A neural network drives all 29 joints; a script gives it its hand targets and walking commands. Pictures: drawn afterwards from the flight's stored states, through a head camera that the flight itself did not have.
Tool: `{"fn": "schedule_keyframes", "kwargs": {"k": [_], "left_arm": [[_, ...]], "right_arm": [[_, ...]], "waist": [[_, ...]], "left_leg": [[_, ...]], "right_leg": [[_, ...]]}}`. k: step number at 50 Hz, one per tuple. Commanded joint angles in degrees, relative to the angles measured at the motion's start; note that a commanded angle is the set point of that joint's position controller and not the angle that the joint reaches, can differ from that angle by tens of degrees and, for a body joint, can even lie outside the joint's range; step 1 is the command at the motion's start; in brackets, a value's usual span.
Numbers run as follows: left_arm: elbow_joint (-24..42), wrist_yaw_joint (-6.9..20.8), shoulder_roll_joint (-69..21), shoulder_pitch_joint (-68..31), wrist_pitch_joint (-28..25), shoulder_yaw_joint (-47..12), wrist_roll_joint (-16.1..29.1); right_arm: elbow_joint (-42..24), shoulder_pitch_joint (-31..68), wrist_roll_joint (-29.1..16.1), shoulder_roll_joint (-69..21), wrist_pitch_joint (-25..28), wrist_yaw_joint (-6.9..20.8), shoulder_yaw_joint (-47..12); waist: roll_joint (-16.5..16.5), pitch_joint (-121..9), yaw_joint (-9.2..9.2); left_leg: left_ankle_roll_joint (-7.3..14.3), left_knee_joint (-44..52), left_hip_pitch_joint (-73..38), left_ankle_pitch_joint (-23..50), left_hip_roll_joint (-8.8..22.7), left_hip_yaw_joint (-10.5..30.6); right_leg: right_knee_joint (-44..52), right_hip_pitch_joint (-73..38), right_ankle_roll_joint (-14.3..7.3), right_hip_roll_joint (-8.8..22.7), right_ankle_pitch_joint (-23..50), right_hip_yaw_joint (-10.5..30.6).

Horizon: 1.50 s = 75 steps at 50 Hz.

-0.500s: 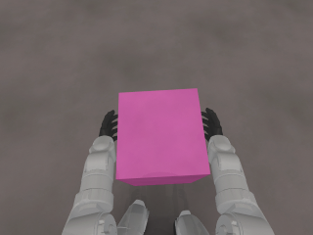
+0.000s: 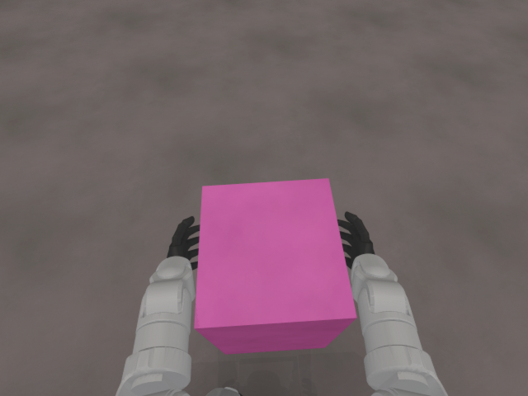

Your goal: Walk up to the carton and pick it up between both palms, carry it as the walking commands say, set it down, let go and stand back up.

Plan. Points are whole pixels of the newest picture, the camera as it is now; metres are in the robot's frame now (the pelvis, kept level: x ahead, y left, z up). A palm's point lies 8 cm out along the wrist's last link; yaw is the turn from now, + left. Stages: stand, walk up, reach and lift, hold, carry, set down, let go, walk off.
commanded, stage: reach and lift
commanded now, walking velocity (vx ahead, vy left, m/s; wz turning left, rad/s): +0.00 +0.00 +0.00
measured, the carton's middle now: (270, 276) +0.31 +0.03 -0.08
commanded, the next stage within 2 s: hold in 1.72 s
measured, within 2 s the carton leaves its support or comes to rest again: neither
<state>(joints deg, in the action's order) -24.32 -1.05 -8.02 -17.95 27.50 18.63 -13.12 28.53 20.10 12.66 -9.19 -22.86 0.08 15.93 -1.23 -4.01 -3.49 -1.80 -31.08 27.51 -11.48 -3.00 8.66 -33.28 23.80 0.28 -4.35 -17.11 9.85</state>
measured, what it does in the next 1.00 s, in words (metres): stands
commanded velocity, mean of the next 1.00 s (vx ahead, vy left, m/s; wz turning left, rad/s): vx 0.00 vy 0.00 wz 0.00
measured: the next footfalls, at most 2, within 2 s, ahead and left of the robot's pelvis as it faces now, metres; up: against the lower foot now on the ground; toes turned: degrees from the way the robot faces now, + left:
none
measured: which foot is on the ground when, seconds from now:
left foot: down 0.00-1.00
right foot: down 0.00-1.00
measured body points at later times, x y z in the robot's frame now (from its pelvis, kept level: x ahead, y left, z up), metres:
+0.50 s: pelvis +0.00 +0.00 +0.01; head -0.04 +0.00 +0.46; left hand +0.29 +0.17 +0.03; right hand +0.32 -0.12 +0.04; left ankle +0.04 +0.13 -0.73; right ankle -0.01 -0.13 -0.73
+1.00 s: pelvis +0.00 +0.00 +0.01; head -0.04 +0.01 +0.46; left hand +0.30 +0.16 +0.04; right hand +0.31 -0.14 +0.05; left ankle +0.04 +0.13 -0.73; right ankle -0.01 -0.12 -0.73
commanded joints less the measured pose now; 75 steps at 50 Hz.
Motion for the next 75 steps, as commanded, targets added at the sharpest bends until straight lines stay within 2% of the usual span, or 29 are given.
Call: {"fn": "schedule_keyframes", "kwargs": {"k": [1, 16, 25, 29, 52, 64, 75], "left_arm": [[3.1, 13.3, -57.4, -31.3, -1.0, -36.5, 10.1], [8.7, 12.9, -56.0, -29.3, 7.9, -38.9, 12.9], [14.1, 12.8, -55.0, -30.3, 11.6, -41.5, 15.0], [14.2, 12.9, -53.8, -31.2, 12.8, -40.6, 15.0], [13.3, 12.8, -55.7, -32.7, 13.8, -40.2, 14.3], [15.6, 12.1, -55.1, -30.0, 14.0, -41.1, 14.1], [18.6, 12.4, -52.9, -27.0, 14.0, -41.9, 14.5]], "right_arm": [[0.4, 27.5, -7.7, -56.8, -1.4, 12.2, -32.4], [-5.3, 25.1, -10.6, -56.1, -10.1, 12.9, -35.1], [-10.4, 25.7, -12.6, -55.6, -14.1, 13.0, -37.8], [-10.4, 26.5, -12.4, -55.0, -15.4, 12.8, -37.0], [-12.4, 28.1, -12.1, -52.6, -17.0, 13.1, -34.6], [-15.1, 25.1, -12.1, -51.1, -17.6, 13.3, -35.2], [-17.7, 21.1, -12.3, -51.8, -18.2, 12.5, -36.8]], "waist": [[1.1, -23.6, -0.06], [1.7, -12.7, 0.64], [1.1, -9.6, 0.5], [0.6, -7.7, 0.7], [1.8, -10.8, 4.03], [1.7, -10.8, 4.49], [0.6, -10.3, 4.21]], "left_leg": [[-0.2, 2.2, -22.5, 16.1, -2.6, -5.0], [0.1, 7.9, -29.4, 12.5, -2.1, -4.7], [0.4, 9.8, -31.8, 10.7, -2.2, -5.1], [0.6, 10.3, -31.3, 8.0, -2.4, -5.6], [0.6, 10.1, -31.5, 9.1, -2.2, -4.1], [0.6, 10.2, -32.8, 12.4, -2.0, -3.6], [1.1, 10.3, -32.6, 12.8, -2.5, -3.9]], "right_leg": [[6.5, -5.4, 0.4, -1.7, 14.0, -4.0], [11.9, -11.6, 0.3, -1.0, 11.3, -4.9], [13.9, -14.2, 0.5, -0.3, 10.0, -4.4], [14.7, -13.9, 0.5, -0.1, 7.5, -4.2], [14.0, -15.1, -0.4, -0.8, 10.9, -4.7], [13.8, -15.4, -0.3, -1.0, 13.7, -4.8], [14.3, -16.6, 0.3, -0.6, 15.5, -4.5]]}}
